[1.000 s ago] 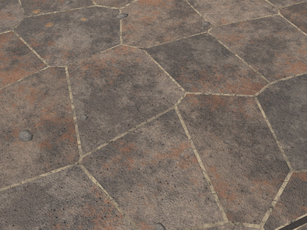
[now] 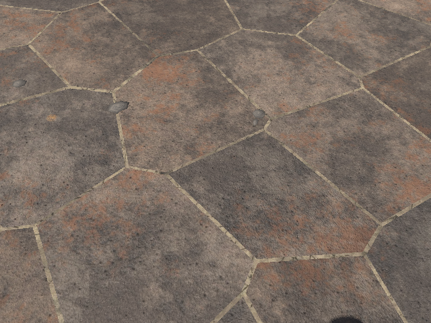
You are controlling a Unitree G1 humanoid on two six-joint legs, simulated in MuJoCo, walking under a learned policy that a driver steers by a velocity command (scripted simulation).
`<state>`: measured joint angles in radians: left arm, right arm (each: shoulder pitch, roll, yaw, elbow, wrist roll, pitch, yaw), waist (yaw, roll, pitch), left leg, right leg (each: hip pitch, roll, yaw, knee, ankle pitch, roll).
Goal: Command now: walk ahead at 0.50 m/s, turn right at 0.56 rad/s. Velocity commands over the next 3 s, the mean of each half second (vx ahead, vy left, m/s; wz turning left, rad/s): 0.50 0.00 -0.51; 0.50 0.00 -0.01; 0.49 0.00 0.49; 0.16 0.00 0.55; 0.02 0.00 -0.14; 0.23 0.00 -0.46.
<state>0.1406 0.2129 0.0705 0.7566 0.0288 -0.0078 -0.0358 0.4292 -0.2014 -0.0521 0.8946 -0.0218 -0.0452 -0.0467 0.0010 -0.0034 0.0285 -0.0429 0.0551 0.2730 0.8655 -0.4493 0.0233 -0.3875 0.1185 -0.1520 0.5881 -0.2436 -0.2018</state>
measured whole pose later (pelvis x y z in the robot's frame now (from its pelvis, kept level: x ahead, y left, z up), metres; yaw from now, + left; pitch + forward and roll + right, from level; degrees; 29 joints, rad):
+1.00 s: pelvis +0.53 -0.05 +0.01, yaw -14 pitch +2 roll +1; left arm 0.06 0.21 0.00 0.69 0.06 -0.08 -0.01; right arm 0.47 -0.23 -0.04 0.90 0.00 -0.06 0.01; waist -0.08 0.00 0.02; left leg -0.14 -0.03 -0.01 0.68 -0.44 0.05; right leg -0.43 -0.01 -0.05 0.55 -0.14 -0.05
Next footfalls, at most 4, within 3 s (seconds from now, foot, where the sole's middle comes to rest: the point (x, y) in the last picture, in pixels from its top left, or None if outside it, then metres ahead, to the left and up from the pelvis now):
0.44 left None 0.46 0.09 -0.75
0.96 right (277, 280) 0.62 -0.18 -0.75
1.48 left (219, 200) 0.92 0.00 -0.75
2.08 right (259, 175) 1.04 -0.15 -0.75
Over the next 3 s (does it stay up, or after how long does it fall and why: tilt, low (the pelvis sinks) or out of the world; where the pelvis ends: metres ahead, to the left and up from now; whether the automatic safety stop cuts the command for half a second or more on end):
stays up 0.99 -0.10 0.02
